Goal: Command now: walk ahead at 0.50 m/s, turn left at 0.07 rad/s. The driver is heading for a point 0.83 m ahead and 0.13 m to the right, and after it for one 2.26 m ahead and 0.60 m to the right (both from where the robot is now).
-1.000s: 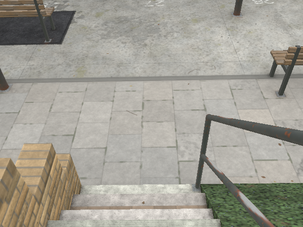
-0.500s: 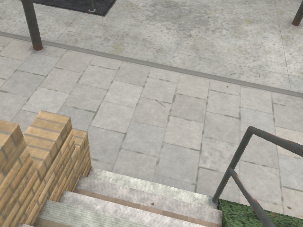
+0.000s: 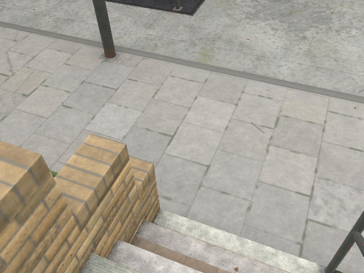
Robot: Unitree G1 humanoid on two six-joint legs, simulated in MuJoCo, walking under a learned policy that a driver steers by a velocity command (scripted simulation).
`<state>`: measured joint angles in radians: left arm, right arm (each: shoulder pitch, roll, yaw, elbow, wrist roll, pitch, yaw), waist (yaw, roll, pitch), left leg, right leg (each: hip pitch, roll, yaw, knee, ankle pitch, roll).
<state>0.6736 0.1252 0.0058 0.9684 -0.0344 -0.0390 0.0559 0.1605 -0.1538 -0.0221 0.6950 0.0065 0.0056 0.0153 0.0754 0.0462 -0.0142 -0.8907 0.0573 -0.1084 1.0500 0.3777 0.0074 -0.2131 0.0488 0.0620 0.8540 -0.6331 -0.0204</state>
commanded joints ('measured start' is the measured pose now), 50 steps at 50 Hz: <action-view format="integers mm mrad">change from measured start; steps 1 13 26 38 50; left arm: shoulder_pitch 9 -49 -434 -117 -229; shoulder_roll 111 70 115 152 105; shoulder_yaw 22 51 55 42 29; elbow -55 -85 -240 -57 -62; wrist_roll -19 -18 28 38 -5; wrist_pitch -15 -6 83 44 -1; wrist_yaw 45 -21 -90 -96 28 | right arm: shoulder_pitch -226 509 257 109 -6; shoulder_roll -54 -197 -176 -59 -84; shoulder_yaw -16 -48 -21 -47 -46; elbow -114 241 245 75 -71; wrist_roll -51 24 11 22 -25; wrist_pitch -43 -62 -82 -75 -37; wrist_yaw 44 47 -83 -90 -9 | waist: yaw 34 -113 -38 -39 -97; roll -113 198 9 -15 -170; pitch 120 -110 93 -83 50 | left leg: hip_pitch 94 1155 257 -333 503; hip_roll -23 349 190 14 -81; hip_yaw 30 -238 34 42 7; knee -441 -339 -205 963 -354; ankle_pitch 363 102 -840 -803 276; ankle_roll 1 254 123 25 -69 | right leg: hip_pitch -82 -947 -333 218 -460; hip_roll -115 2 -58 -264 35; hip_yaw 177 193 58 355 298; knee -132 1149 59 -184 109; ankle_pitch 221 -76 1245 1074 236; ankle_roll -140 -34 17 -260 -207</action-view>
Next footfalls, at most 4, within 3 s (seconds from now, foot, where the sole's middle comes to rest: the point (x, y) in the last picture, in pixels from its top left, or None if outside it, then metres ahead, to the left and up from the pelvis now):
0.20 left None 0.25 0.17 -0.95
0.66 right None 0.41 -0.11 -1.15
1.10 left None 0.69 0.04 -1.37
1.50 right None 0.83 -0.29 -1.58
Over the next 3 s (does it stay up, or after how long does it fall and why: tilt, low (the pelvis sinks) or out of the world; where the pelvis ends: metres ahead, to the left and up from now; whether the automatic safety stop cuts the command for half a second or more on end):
stays up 0.87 -0.19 -0.83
